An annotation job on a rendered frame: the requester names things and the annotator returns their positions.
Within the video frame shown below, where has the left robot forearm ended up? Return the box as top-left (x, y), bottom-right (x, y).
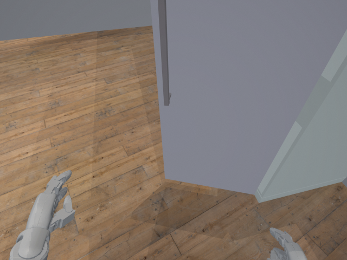
top-left (9, 227), bottom-right (50, 260)

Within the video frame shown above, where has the handle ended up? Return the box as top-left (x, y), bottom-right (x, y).
top-left (158, 0), bottom-right (171, 106)

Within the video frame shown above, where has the right robot hand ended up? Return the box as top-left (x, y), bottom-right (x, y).
top-left (267, 227), bottom-right (307, 260)

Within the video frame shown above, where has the left robot hand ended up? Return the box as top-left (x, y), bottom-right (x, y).
top-left (26, 170), bottom-right (75, 233)

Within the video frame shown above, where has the fridge door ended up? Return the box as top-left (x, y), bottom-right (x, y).
top-left (150, 0), bottom-right (347, 194)

